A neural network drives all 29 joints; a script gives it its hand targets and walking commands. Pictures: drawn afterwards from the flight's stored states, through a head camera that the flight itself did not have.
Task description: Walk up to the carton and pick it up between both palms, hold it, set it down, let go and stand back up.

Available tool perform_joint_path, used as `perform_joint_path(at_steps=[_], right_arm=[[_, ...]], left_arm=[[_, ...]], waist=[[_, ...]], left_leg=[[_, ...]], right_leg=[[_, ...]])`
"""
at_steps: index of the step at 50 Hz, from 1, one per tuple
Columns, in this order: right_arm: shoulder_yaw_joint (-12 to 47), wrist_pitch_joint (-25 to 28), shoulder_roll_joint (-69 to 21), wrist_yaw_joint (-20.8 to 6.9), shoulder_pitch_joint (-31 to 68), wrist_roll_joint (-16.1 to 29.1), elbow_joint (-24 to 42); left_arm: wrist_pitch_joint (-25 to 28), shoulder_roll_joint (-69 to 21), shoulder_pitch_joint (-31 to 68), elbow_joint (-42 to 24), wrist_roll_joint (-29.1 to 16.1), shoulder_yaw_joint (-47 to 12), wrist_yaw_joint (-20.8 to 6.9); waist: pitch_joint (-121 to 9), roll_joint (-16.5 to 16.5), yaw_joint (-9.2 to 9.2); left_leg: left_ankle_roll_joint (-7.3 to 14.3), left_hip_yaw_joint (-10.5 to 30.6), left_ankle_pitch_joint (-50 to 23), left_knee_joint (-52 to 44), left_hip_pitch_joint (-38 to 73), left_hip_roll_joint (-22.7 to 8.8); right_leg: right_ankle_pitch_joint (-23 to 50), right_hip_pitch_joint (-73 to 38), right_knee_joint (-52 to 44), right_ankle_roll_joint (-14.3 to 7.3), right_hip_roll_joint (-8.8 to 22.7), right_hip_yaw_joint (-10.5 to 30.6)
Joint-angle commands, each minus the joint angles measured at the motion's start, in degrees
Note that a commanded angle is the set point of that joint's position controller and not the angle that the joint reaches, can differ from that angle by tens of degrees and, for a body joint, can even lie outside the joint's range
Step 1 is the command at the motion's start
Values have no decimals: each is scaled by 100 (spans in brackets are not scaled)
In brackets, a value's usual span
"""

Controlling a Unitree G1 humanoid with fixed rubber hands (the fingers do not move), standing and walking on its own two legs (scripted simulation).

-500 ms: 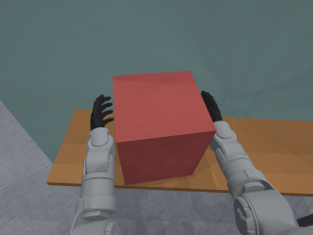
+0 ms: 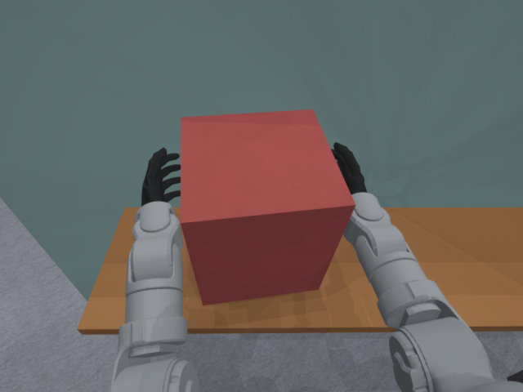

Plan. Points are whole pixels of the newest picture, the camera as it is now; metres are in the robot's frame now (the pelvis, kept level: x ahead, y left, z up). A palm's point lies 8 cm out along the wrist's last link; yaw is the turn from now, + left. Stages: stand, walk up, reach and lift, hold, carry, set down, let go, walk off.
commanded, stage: reach and lift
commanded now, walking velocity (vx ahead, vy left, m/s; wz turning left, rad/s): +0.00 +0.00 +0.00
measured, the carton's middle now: (255, 211) +0.38 +0.04 +0.08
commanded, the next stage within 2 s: hold in 1.38 s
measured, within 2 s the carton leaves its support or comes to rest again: neither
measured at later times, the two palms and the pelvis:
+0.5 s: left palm (157, 172) +0.37 +0.18 +0.18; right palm (366, 180) +0.37 -0.12 +0.17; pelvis +0.00 +0.02 +0.00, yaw +0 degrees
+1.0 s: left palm (149, 159) +0.37 +0.19 +0.20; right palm (365, 166) +0.37 -0.12 +0.19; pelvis -0.01 +0.03 +0.00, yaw +0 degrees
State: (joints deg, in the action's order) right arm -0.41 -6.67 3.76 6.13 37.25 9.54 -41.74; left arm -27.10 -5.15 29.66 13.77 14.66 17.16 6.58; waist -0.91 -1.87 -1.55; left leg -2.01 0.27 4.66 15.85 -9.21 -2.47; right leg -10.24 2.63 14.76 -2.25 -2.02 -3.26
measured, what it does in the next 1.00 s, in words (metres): stands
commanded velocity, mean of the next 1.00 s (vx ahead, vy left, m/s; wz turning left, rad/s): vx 0.00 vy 0.00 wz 0.00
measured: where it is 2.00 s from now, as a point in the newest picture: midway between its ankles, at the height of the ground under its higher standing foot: outside the picture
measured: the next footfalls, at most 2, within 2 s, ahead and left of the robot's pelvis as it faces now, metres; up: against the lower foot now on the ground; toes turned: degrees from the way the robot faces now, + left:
none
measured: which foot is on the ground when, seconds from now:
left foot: down 0.00-1.00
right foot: down 0.00-1.00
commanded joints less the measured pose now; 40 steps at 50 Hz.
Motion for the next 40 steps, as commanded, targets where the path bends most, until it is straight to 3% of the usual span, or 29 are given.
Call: perform_joint_path(at_steps=[1, 10, 17, 27, 33, 40], right_arm=[[1900, 117, -3354, -233, 4792, 290, 2313], [1809, -467, -3309, -103, 4780, 555, 2342], [1742, -655, -3317, -114, 5067, 685, 2328], [1909, -768, -3473, -112, 5537, 806, 2641], [1828, -887, -3515, -111, 5708, 780, 2609], [1529, -1050, -3503, -141, 5860, 692, 2130]], left_arm=[[86, -3175, 3917, -861, -768, -3137, -1036], [-392, -3016, 4282, -1074, -795, -3217, -1184], [-628, -3024, 4464, -911, -706, -3067, -1229], [-762, -3172, 4646, -734, -734, -3005, -1173], [-800, -3268, 4964, -680, -862, -3136, -1120], [-865, -3273, 5397, -401, -929, -3115, -1126]], waist=[[-2860, 123, 270], [-2501, 437, 546], [-2414, 525, 526], [-2650, 383, 391], [-2680, 365, 466], [-2477, 469, 582]], left_leg=[[-22, -49, -1286, 337, 1762, 459], [-82, 31, -1105, 372, 1893, 468], [-76, 8, -1159, 365, 1988, 412], [-59, 12, -1345, 438, 2105, 321], [-30, 30, -1123, 407, 2123, 306], [17, 15, -590, 272, 1955, 315]], right_leg=[[2582, -285, 14, 590, 76, 94], [1935, 5, -56, 583, 47, 39], [1491, 107, -130, 527, -3, 18], [1189, 201, -111, 459, -100, 9], [846, 376, -175, 440, -119, 8], [376, 581, -274, 423, -61, 23]])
